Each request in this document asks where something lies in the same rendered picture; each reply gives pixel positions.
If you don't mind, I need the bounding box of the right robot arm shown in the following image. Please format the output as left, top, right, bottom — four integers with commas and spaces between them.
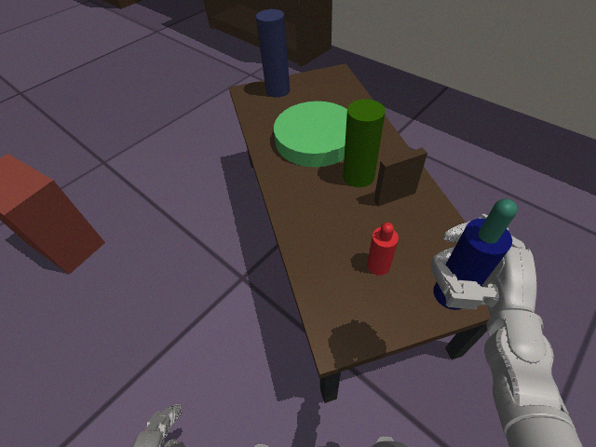
484, 308, 583, 447

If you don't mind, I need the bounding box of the coffee table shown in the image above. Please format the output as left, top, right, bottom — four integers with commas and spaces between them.
229, 63, 491, 403

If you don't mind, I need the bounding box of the left robot hand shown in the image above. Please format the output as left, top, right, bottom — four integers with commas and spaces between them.
131, 404, 185, 447

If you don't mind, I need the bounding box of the bookshelf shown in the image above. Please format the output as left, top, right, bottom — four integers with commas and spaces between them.
203, 0, 332, 66

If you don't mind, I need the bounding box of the right robot hand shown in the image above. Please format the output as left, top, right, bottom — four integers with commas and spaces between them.
430, 214, 537, 316

